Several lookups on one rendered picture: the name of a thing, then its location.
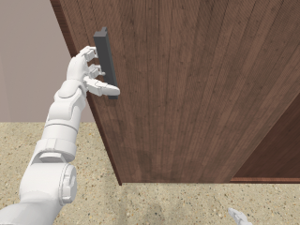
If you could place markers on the left robot hand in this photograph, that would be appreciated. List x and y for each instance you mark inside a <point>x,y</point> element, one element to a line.
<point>78,70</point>

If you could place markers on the right robot hand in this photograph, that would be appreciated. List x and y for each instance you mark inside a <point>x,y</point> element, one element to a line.
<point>239,217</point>

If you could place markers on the left robot upper arm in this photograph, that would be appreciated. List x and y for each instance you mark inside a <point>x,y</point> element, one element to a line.
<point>46,188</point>

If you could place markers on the wardrobe door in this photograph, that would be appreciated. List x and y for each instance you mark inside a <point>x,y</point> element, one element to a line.
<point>278,154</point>
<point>201,82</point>

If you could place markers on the handle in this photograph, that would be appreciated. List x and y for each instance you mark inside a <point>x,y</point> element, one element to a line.
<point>105,57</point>

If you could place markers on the robot left forearm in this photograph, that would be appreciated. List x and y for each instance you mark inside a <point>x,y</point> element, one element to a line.
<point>57,144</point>

